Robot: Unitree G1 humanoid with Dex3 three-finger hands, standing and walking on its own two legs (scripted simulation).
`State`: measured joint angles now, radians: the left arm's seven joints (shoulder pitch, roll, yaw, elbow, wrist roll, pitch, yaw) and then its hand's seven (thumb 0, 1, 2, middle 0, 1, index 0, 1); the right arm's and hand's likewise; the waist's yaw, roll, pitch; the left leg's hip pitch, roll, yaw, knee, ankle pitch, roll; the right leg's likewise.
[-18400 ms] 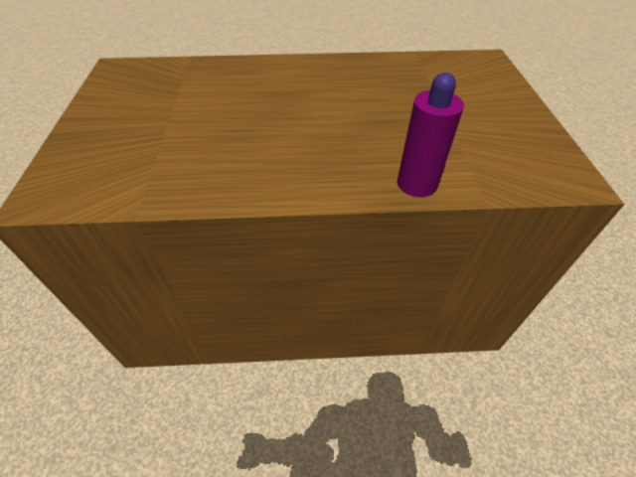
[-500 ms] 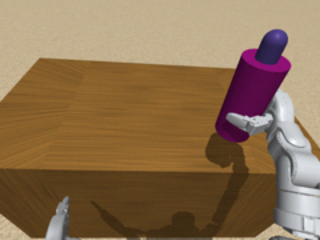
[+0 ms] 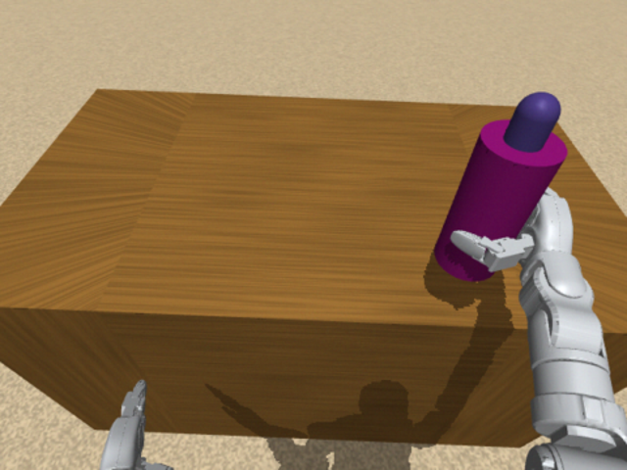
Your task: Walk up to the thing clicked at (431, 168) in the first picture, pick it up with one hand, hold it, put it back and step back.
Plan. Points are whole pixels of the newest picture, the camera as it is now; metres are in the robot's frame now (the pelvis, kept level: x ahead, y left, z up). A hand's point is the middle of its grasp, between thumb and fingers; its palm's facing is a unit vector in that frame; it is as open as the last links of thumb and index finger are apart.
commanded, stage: crouch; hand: right
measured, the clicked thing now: (497, 191) +0.39 -0.19 +0.18
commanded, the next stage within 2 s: lower in 0.32 s
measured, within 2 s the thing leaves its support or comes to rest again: rests again in 1.44 s
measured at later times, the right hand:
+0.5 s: hand (488, 224) +0.40 -0.21 +0.11, palm faces +0.15 +0.99 +0.01, open 11.4 cm
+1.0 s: hand (472, 247) +0.41 -0.21 +0.05, palm faces +0.16 +0.99 +0.02, open 11.4 cm
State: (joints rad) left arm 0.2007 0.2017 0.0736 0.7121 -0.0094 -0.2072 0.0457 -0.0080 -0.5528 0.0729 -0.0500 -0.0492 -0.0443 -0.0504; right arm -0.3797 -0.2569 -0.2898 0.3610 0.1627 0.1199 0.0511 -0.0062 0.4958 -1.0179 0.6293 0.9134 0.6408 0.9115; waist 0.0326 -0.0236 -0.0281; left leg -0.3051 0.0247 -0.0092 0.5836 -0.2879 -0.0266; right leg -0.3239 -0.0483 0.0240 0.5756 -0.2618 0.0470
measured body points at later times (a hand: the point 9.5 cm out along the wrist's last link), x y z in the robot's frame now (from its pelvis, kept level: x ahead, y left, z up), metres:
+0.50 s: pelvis -0.01 +0.00 +0.00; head +0.01 -0.01 +0.45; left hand +0.14 +0.26 -0.08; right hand +0.39 -0.26 +0.11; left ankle +0.01 +0.14 -0.73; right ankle +0.03 -0.15 -0.73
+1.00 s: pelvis +0.00 -0.01 -0.02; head +0.05 -0.02 +0.43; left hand +0.14 +0.26 -0.08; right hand +0.40 -0.26 +0.05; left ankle +0.01 +0.14 -0.73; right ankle +0.03 -0.15 -0.73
